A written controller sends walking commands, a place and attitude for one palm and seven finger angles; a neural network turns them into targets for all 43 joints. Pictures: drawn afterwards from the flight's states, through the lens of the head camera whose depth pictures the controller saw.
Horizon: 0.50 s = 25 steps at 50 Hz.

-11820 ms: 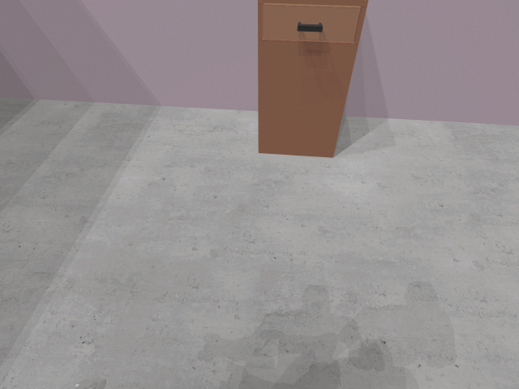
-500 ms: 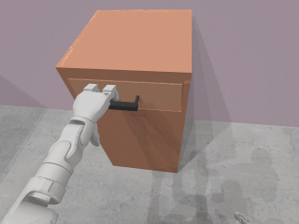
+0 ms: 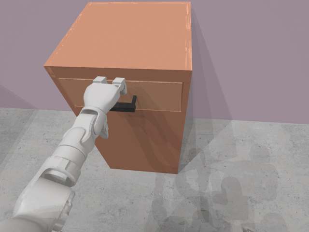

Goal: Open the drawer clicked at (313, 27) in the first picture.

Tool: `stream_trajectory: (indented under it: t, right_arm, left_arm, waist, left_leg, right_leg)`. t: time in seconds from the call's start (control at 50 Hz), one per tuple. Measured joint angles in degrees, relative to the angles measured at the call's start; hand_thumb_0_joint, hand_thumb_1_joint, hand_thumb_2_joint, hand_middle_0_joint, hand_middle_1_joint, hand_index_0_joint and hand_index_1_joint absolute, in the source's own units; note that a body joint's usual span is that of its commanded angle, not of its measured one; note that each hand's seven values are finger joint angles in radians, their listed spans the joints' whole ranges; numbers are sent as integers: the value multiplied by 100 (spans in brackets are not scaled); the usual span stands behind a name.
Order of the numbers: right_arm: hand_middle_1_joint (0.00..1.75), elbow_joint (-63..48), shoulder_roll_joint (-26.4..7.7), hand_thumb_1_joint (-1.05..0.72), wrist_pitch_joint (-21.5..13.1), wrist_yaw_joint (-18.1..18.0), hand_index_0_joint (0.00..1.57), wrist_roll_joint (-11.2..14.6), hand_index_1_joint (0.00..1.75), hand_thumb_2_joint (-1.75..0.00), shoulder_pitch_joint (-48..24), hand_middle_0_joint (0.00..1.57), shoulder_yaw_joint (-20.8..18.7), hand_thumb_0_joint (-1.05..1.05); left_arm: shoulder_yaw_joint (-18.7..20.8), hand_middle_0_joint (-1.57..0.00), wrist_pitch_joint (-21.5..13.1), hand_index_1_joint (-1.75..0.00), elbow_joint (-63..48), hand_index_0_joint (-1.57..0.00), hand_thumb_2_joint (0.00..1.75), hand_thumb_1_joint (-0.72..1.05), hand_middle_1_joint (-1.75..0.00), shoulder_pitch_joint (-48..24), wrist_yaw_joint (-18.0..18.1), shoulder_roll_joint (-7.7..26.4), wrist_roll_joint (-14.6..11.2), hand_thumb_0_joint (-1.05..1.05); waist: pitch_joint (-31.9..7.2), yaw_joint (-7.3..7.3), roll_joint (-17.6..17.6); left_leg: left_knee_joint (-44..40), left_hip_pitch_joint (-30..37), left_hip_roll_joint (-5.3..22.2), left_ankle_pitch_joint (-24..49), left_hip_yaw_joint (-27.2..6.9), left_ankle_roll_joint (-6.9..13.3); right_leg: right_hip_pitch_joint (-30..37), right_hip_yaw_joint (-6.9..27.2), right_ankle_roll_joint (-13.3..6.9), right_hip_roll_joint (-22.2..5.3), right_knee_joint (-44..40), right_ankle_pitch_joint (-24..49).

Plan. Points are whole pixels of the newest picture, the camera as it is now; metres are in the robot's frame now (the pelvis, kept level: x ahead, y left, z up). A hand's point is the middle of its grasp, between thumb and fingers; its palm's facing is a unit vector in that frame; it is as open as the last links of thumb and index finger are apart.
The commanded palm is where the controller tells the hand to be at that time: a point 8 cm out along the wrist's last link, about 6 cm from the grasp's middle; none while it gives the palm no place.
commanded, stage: move the hooked fingers above the handle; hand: left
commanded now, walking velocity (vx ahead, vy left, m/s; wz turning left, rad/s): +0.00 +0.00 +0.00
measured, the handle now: (120, 102) +0.51 +0.14 -0.01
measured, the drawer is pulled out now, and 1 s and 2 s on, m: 0.00 0.00 0.00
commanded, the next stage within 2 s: lower the fingers behind the handle in 0.92 s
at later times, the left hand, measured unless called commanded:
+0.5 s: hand (116, 101) +0.47 +0.14 +0.05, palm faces -0.03 -0.01 -1.00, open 13.7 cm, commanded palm +0.45 +0.14 +0.10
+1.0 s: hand (115, 101) +0.47 +0.14 +0.05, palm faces -0.02 -0.02 -1.00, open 13.7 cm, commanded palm +0.45 +0.15 +0.10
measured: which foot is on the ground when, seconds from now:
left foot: down 0.00-1.00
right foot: down 0.00-1.00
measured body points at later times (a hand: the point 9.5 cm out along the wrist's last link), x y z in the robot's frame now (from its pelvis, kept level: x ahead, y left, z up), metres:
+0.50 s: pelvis +0.00 +0.00 +0.00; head +0.07 -0.02 +0.44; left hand +0.47 +0.14 +0.10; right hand +0.03 -0.27 -0.15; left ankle -0.04 +0.12 -0.73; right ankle +0.03 -0.12 -0.73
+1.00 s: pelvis +0.00 +0.00 +0.00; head +0.07 -0.02 +0.44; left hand +0.47 +0.14 +0.10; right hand +0.05 -0.27 -0.15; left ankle -0.04 +0.12 -0.73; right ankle +0.03 -0.12 -0.73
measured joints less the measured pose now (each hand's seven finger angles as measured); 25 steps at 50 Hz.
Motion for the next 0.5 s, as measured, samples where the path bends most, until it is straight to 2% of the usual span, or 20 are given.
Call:
stream_trajectory:
  t: [0.24, 0.38, 0.5]
  right_arm:
    - [30, 81, 7, -91, 28, 46, 20, -43, 30, -90, 302, 20, -14, 1]
    - [30, 189, -21, -91, 21, 40, 20, -62, 30, -90, 470, 20, -50, 1]
    - [30, 182, -22, -91, 12, 37, 20, -49, 30, -90, 423, 20, -27, 1]
  left_arm:
    - [173, -32, 246, -120, 973, -32, 30, -49, -120, -668, 205, -61, 75, 0]
    - [181, -35, 250, -121, 1114, -34, 30, -49, -124, -773, 398, -102, 97, 0]
    - [211, -36, 310, -122, 1254, -34, 30, -49, -123, -848, 397, -93, 87, 0]
  waist:
    - [-109, -292, 12]
    - [-144, -307, 29]
    - [-147, -356, 20]
  left_leg:
    - [162, -365, 31, -73, 95, 16]
    - [251, -502, 28, -98, 74, 22]
    - [242, -505, 34, -75, 86, 22]
  right_leg:
    - [-383, 93, 15, 41, 112, -6]
    - [-495, 75, 18, 34, 165, -19]
    - [-499, 87, 16, 43, 143, 17]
